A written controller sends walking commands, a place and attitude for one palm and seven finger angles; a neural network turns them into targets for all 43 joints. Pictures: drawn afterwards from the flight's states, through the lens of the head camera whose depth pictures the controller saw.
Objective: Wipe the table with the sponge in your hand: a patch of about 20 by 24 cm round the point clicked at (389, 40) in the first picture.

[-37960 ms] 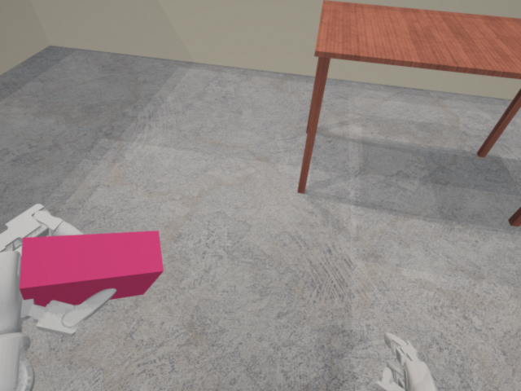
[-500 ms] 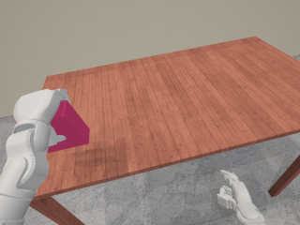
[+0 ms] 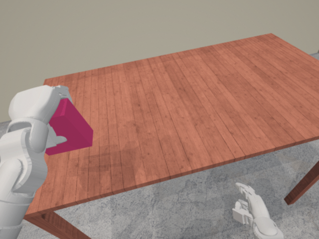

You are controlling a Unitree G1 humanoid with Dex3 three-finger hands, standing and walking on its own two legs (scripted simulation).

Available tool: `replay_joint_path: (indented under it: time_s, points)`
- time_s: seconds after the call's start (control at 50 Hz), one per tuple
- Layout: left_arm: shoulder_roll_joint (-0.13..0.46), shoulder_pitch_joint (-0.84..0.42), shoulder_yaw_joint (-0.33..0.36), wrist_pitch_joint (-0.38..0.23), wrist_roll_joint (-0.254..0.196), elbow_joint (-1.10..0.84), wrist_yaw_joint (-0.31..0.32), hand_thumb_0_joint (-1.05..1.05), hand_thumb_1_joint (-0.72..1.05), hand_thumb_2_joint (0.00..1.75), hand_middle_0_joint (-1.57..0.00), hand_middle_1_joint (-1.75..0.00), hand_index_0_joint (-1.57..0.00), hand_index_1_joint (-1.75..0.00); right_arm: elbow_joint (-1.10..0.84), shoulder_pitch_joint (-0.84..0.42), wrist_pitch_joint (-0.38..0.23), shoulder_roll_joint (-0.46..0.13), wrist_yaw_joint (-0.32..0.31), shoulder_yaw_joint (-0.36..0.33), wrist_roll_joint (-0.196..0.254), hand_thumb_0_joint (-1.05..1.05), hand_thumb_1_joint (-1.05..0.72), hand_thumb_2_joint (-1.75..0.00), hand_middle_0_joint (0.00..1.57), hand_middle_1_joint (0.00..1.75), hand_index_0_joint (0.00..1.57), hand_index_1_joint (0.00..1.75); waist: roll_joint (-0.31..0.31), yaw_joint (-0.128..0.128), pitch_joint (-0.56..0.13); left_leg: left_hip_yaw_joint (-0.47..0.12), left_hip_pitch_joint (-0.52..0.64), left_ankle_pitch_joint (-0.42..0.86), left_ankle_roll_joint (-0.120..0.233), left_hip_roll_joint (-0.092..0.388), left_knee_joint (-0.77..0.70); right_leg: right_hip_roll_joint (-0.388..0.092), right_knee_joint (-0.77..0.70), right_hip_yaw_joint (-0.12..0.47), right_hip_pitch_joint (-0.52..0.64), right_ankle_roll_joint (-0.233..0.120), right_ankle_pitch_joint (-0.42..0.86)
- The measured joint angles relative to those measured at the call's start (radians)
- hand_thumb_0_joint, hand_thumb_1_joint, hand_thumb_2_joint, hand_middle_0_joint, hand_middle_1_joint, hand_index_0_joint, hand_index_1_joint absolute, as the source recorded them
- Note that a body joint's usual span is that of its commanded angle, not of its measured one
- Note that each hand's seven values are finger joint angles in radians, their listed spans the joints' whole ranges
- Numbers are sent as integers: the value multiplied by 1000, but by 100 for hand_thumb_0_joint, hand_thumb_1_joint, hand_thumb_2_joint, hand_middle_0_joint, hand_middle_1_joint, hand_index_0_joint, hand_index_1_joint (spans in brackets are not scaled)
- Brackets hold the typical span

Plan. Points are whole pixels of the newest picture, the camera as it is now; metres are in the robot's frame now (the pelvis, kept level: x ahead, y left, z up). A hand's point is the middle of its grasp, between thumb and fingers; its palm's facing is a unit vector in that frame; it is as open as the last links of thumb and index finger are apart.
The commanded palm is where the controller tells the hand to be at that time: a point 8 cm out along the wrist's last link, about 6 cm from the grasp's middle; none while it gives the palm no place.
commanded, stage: bring the sponge back beside the body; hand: left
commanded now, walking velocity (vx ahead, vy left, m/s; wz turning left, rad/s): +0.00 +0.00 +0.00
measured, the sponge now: (62, 134) +0.29 +0.29 +0.14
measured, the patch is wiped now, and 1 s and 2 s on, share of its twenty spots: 1.00 1.00 1.00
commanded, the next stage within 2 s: step back with the hand held close in 1.52 s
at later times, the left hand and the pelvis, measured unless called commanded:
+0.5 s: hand (48, 136) +0.25 +0.27 +0.19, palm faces +0.20 -0.11 -0.97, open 9.1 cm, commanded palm +0.19 +0.28 +0.25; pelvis +0.00 +0.00 +0.00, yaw +0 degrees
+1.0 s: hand (41, 159) +0.20 +0.27 +0.17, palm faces +0.17 -0.12 -0.98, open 9.1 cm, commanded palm +0.15 +0.27 +0.24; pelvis -0.01 -0.01 +0.00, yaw -1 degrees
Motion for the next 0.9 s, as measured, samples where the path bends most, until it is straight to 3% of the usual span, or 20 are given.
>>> replay_joint_path:
  time_s: [0.3, 0.9]
  points:
    - [-20, 156, 23, 23, -32, -163, 45, -1, -46, 110, -81, -142, -85, -142, -16, -2, 14, 5, 1, -1, 0, 2, -91, -90, 20, 30, 21, 31, -1, 24, 0, 0, 15, -14, 1, 1, 12, 2, 3, 0, 19, 1, -9]
    - [-20, 339, 59, -2, -55, -257, 91, -1, -46, 110, -81, -142, -85, -142, -27, -4, -7, 13, -10, 0, -10, 2, -91, -90, 20, 30, 20, 30, -2, 26, 4, 1, 25, -13, -12, 19, 35, 19, 23, 2, 28, -11, -4]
